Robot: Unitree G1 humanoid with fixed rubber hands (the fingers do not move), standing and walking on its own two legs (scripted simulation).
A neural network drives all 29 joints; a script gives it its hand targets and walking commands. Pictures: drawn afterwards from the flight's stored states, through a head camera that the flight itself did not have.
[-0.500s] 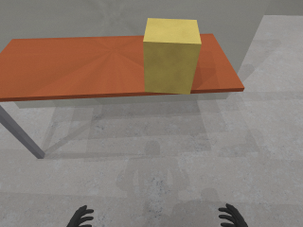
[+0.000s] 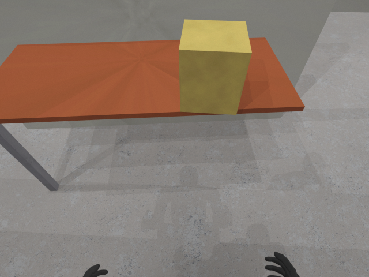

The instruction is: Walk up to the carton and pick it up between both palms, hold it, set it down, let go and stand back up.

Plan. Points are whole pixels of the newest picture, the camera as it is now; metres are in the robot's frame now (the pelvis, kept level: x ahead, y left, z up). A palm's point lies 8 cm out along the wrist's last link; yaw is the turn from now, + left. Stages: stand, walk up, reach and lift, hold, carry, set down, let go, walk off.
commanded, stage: stand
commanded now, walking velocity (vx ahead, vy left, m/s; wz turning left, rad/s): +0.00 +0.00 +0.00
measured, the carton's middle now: (211, 68) +0.76 -0.09 +0.01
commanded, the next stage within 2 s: walk up in 0.24 s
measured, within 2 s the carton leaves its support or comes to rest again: neither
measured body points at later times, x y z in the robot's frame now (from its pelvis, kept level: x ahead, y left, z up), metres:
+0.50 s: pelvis +0.02 -0.01 +0.00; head +0.03 -0.01 +0.45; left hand +0.11 +0.22 -0.13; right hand +0.11 -0.25 -0.13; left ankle +0.00 +0.10 -0.73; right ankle +0.01 -0.14 -0.73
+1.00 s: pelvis +0.15 -0.08 +0.01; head +0.15 -0.10 +0.45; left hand +0.12 +0.18 -0.11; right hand +0.24 -0.33 -0.13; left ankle +0.25 +0.06 -0.66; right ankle +0.12 -0.17 -0.73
